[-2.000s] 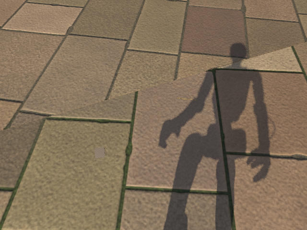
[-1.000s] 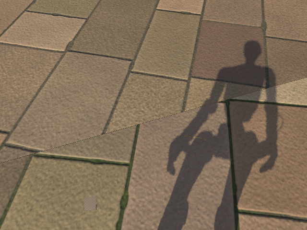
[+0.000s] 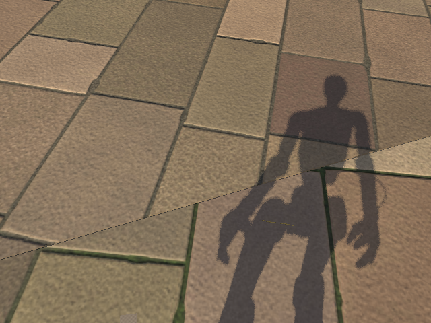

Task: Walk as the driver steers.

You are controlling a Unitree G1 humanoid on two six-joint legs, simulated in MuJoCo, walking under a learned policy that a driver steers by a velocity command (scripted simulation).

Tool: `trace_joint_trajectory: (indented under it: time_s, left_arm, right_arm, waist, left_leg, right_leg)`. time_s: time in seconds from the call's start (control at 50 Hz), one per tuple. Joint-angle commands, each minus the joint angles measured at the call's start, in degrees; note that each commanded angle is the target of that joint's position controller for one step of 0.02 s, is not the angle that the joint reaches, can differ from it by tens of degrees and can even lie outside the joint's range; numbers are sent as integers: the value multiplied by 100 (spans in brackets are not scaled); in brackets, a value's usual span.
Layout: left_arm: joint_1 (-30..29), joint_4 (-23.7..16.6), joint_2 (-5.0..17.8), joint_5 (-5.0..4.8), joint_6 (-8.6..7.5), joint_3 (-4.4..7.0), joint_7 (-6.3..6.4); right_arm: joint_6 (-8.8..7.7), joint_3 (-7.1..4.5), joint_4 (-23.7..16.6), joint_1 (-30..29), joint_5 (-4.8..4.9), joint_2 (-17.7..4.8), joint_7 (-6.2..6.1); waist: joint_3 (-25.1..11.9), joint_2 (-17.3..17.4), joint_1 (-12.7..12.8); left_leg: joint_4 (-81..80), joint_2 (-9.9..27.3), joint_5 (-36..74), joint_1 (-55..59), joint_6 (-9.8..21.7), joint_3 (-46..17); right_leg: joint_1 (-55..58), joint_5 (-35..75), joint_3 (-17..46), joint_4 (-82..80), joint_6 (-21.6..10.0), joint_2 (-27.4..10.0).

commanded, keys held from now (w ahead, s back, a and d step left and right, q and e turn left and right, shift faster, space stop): w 0.90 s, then no key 0.10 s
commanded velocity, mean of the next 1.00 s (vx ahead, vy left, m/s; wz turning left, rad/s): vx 0.47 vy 0.00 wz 0.00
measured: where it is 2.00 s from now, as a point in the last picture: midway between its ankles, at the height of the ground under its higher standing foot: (210, 276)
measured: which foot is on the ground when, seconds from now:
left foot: down 0.00-0.42, up 0.44-0.94, down 0.96-1.00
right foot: up 0.00-0.38, down 0.40-0.98, up 1.00-1.00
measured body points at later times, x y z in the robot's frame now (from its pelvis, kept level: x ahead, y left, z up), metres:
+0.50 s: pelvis +0.27 -0.04 -0.01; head +0.31 -0.04 +0.44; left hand +0.43 +0.20 -0.13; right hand +0.23 -0.30 -0.16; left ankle +0.07 +0.09 -0.62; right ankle +0.36 -0.13 -0.73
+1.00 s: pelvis +0.56 +0.01 -0.01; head +0.60 +0.03 +0.43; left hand +0.52 +0.28 -0.16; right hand +0.76 -0.23 -0.11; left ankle +0.67 +0.11 -0.74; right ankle +0.38 -0.13 -0.69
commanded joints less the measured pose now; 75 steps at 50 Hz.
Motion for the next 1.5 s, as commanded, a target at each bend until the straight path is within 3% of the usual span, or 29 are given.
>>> trace_joint_trajectory:
  time_s: [0.02, 0.12, 0.3, 0.36, 0.4, 0.42, 0.44, 0.46, 0.48, 0.5, 0.56, 0.68, 0.84, 0.9, 0.94, 0.96, 0.98, 1.0, 1.02, 1.06, 1.1, 1.14, 1.2, 1.32, 1.38, 1.4, 1.42, 1.44, 1.5]
  left_arm:
    - [-539, -517, 466, 94, -215, 107, -12]
    - [-1174, -720, 191, 143, -66, 84, -76]
    - [-2814, -1355, 130, 62, -142, -69, -337]
    - [-2335, -1335, 450, 74, -196, 58, -381]
    - [-476, -817, 952, 61, -169, 323, -307]
    - [592, -603, 1454, 153, -122, 437, -227]
    - [778, -520, 1460, 217, -103, 400, -262]
    - [410, -529, 991, 189, -111, 259, -277]
    - [-125, -633, 668, 176, -138, 173, -259]
    - [-639, -722, 529, 204, -202, 103, -296]
    - [-826, -586, 210, 302, -283, -5, -346]
    - [-211, -410, 693, 262, -226, 75, -92]
    - [656, -162, 821, 142, -93, 121, -39]
    - [606, -136, 935, 133, -4, 184, -11]
    - [348, -203, 889, 163, 77, 162, 8]
    - [386, -324, 708, 235, 79, 81, 22]
    - [1060, -352, 60, 277, -13, -123, -9]
    - [1188, -169, 299, 214, -146, -83, -45]
    - [807, -244, 662, 64, -182, 33, -51]
    - [138, -379, 631, 113, -111, 68, 42]
    - [286, -335, 439, 173, 93, 93, 98]
    - [434, -316, 190, 213, 202, 56, 125]
    - [-1, -451, 225, 256, 277, 43, 173]
    - [-589, -513, 380, 261, 429, 94, 177]
    - [-500, -451, 627, 377, 389, 132, 188]
    - [-655, -461, 947, 292, 399, 188, 209]
    - [-736, -369, 684, 224, 403, 165, 169]
    - [-787, -361, 453, 224, 386, 126, 136]
    - [-840, -284, 460, 280, 302, 117, 129]
  right_arm:
    - [-78, 52, -211, 148, -31, -527, 86]
    - [1, 89, -115, 837, -95, -631, -72]
    - [118, 2, -119, 1279, 12, -753, -175]
    - [182, -88, -198, 1064, -6, -972, -184]
    - [247, -83, -316, 793, -42, -995, -167]
    - [216, 18, -481, 836, -143, -742, -137]
    - [51, 231, -421, 1558, 34, 100, -32]
    - [-130, 88, -482, 1031, 177, -494, -6]
    - [-192, 19, -718, 357, 299, -762, -14]
    - [-193, 9, -807, 66, 250, -762, -74]
    - [41, -92, -797, 236, 87, -547, -167]
    - [162, -119, -1279, -915, -22, -600, -160]
    - [82, 3, -1728, -2391, 84, -519, 72]
    - [27, -42, -1812, -2277, 101, -713, 164]
    - [-9, -245, -1462, -1045, 6, -1085, 146]
    - [-29, -363, -1233, -107, -106, -1487, 113]
    - [13, -448, -1121, 424, -244, -1982, 88]
    - [51, -318, -1098, 559, -156, -1549, 116]
    - [57, -218, -1181, 36, -78, -1272, 124]
    - [59, -84, -1329, -862, -62, -882, 116]
    - [50, -3, -1263, -1084, -179, -659, 133]
    - [25, 7, -1157, -1116, -248, -711, 106]
    - [79, -10, -1095, -1232, -218, -888, -6]
    - [291, 30, -873, -1051, -121, -854, -98]
    - [326, 106, -740, -685, -109, -607, -101]
    - [316, 66, -665, -207, -150, -626, -88]
    - [366, 92, -651, -248, -149, -518, -129]
    - [423, 69, -679, -518, -129, -650, -162]
    - [525, 57, -676, -647, -122, -657, -211]
  waist:
    - [728, 563, 46]
    - [725, 569, -53]
    - [1081, 663, -296]
    - [550, 947, 134]
    - [-547, 1080, 1052]
    - [-1475, 169, 1240]
    - [-2468, -1455, 732]
    - [-1912, -836, 850]
    - [-1028, -568, 745]
    - [-526, 190, 468]
    - [-94, 57, -4]
    - [440, 48, 112]
    - [682, -70, 586]
    - [568, -213, 369]
    - [-160, -246, -299]
    - [-970, 78, -578]
    - [-1854, 1546, -362]
    - [-2527, 1527, -429]
    - [-1782, 1218, -316]
    - [-700, 490, 2]
    - [-486, 607, 322]
    - [-492, 695, 496]
    - [-563, 780, 483]
    - [-200, 732, 300]
    - [-45, 224, 216]
    - [-28, -413, -204]
    - [-12, -670, -153]
    - [173, -452, -10]
    - [76, -202, 28]
  left_leg:
    - [-2280, 1562, -237, 1150, 712, -2310]
    - [-2355, 1283, 2000, 1195, 736, -1231]
    - [-2366, 1433, 2424, 1788, 686, -617]
    - [-1471, 1530, 4820, 2205, 539, -488]
    - [672, 1186, 5772, 1450, 269, -231]
    - [2680, 718, 3336, -98, 105, -76]
    - [4764, -416, -1128, -1996, -197, -653]
    - [5320, -83, -1139, -2585, 7, -1365]
    - [5342, 206, -773, -2862, 105, -1105]
    - [4934, 547, -246, -2568, 118, -971]
    - [4109, 915, 162, -1745, 162, -937]
    - [2247, 1053, 1507, -2678, -170, -744]
    - [147, 590, 2146, -2500, -109, -401]
    - [-136, 453, 1521, -2130, 115, -363]
    - [-395, 25, 1680, -435, 358, -48]
    - [-51, 672, 3101, 1241, 647, -634]
    - [-244, 2260, 4185, 3484, 1683, -3022]
    - [-665, 2504, 4756, 3636, 1924, -3980]
    - [-594, 2284, 4985, 2923, 1629, -2959]
    - [-928, 1742, 4866, 1307, 1202, -1709]
    - [-1295, 1459, 4832, 269, 1049, -1213]
    - [-1427, 1332, 5194, -104, 1154, -866]
    - [-1472, 1180, 5001, -155, 1066, -548]
    - [-1602, 1175, 1989, -237, 914, -859]
    - [-1117, 614, 464, -454, 316, -756]
    - [-1022, 196, 48, -711, 148, -515]
    - [-1052, 58, 149, -301, 41, -266]
    - [-967, 76, 271, -116, -3, -231]
    - [-866, 172, 817, 24, 39, -291]
  right_leg:
    - [-2437, 992, 275, 314, -170, -567]
    - [-2289, 1747, -50, -947, 152, -531]
    - [-1735, 2386, -337, -3248, 12, -182]
    - [-661, 1825, -563, -3393, -254, 187]
    - [1891, 1891, -540, -3369, -593, 320]
    - [3813, 1602, 1110, -3253, -970, -1009]
    - [5284, 331, 4277, -4477, -1975, -2295]
    - [4778, 51, 4164, -4867, -1613, -1969]
    - [3880, 498, 3035, -4891, -1331, -1768]
    - [2789, 1297, 2277, -5071, -1172, -1588]
    - [1372, 1974, 1216, -5448, -998, -1095]
    - [1287, 1971, 667, -5943, -1010, -1023]
    - [2346, 2092, 240, -5590, -723, -1109]
    - [2816, 2761, 309, -5141, -580, -1360]
    - [2733, 4874, -18, -3604, -287, -940]
    - [1820, 4086, -265, -2140, -23, -582]
    - [-501, 796, -450, 284, 469, 461]
    - [-860, -1505, 634, 1207, 485, 653]
    - [-1212, -1356, 760, 1477, 415, 333]
    - [-1141, -638, 317, 764, 429, -210]
    - [-301, -193, 255, 182, 412, -386]
    - [95, 142, 202, -469, 474, -385]
    - [371, 736, 134, -1707, 517, -356]
    - [873, 1106, 50, -3115, 452, -254]
    - [1624, 2656, 372, -4066, 220, -591]
    - [1817, 2932, 480, -3879, 46, -758]
    - [1304, 1838, 449, -4019, 20, -614]
    - [993, 1444, 388, -4136, 127, -456]
    - [1151, 2013, 225, -4005, 266, -320]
